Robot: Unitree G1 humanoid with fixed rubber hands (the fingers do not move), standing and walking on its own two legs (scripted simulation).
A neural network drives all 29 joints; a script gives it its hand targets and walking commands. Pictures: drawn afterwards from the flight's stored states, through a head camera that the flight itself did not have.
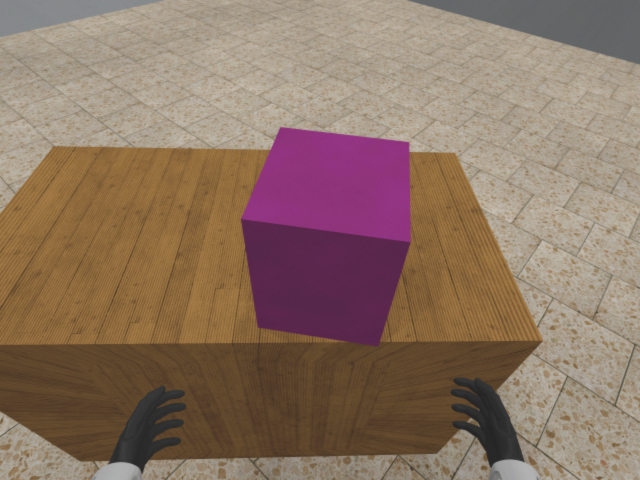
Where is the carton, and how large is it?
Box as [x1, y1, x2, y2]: [241, 127, 410, 345]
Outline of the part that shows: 280,127 241,218 258,327 378,345 410,242 408,142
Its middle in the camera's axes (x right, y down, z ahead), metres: +0.02 +0.00 +0.61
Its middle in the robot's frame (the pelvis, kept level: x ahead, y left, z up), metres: +0.45 +0.02 +0.03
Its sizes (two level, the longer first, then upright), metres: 0.210 0.200 0.250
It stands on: a pedestal, 0.69 m high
